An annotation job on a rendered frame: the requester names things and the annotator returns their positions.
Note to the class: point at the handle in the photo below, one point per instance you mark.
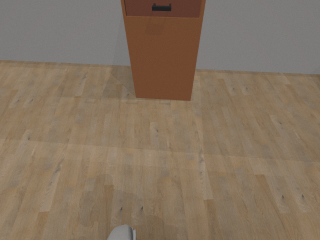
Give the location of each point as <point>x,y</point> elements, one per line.
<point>161,8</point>

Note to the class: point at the left robot thigh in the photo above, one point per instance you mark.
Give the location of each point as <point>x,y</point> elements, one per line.
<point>123,232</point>

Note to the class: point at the drawer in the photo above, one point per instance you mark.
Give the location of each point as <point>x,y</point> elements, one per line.
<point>179,8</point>

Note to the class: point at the cabinet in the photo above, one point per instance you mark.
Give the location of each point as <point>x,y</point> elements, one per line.
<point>163,54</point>

